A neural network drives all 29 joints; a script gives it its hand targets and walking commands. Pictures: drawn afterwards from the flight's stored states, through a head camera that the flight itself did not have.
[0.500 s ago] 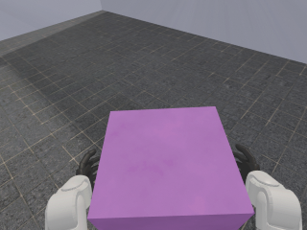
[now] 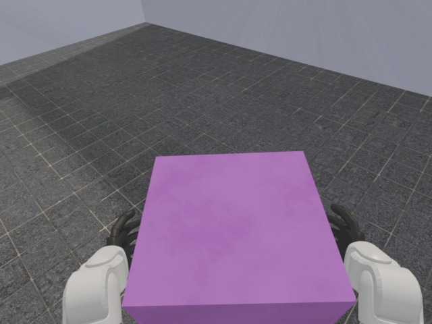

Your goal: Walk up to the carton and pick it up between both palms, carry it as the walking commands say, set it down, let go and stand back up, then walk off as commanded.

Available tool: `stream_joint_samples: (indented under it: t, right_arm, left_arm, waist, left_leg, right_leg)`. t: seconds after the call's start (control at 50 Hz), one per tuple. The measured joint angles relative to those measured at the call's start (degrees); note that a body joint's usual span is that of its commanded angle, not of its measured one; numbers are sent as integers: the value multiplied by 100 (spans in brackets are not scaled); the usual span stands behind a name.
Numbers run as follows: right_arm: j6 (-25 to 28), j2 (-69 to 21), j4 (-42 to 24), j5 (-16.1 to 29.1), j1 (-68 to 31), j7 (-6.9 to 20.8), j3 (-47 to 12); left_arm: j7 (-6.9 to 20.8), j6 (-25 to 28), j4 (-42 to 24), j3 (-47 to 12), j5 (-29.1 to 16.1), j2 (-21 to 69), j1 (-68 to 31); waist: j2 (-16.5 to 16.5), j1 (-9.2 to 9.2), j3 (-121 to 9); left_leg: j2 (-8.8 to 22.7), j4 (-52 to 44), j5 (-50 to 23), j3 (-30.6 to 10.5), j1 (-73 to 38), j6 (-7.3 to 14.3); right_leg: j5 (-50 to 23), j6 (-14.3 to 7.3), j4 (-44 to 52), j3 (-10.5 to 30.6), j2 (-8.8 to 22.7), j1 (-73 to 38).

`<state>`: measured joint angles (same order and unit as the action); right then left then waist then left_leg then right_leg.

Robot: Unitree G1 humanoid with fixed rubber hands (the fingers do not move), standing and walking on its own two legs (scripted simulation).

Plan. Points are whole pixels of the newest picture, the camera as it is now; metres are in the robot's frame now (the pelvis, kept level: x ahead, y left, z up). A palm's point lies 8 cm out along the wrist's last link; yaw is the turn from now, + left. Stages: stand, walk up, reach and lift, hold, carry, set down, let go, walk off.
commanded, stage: carry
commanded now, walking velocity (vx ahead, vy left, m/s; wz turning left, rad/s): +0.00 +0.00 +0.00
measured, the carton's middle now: (232, 250) +0.28 +0.00 +0.01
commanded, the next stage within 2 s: none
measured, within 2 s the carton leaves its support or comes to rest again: neither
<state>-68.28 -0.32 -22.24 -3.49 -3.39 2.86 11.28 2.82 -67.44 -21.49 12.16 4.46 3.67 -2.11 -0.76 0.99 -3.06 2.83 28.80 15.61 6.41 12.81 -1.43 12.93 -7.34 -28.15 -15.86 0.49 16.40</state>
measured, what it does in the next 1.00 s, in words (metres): stands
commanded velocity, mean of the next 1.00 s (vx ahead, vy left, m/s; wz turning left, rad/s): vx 0.00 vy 0.00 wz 0.00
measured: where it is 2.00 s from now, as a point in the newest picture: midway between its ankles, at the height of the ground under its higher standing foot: outside the picture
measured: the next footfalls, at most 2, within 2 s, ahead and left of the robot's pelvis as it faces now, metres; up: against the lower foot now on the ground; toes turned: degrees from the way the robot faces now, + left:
none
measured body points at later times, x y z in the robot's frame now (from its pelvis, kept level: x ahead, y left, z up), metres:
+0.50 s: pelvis +0.00 +0.00 +0.00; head -0.01 -0.01 +0.45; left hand +0.25 +0.19 +0.07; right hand +0.26 -0.19 +0.07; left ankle -0.01 +0.13 -0.73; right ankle +0.04 -0.03 -0.73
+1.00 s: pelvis +0.00 +0.00 +0.00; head +0.00 -0.01 +0.45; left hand +0.26 +0.19 +0.07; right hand +0.27 -0.19 +0.06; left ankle -0.01 +0.13 -0.73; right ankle +0.04 -0.03 -0.73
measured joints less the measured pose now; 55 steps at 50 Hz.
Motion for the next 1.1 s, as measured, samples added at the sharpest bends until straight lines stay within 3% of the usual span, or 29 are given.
stream_joint_samples:
  t: [1.1]
  right_arm:
    - [256, 9, 329, -117, -122, 27, -11]
  left_arm:
    - [54, 266, 402, 3, 86, -28, -169]
  waist:
    - [2, 14, -29]
  left_leg:
    - [4, 34, 51, 19, 82, 44]
  right_leg:
    - [-14, 32, 34, 19, -7, 59]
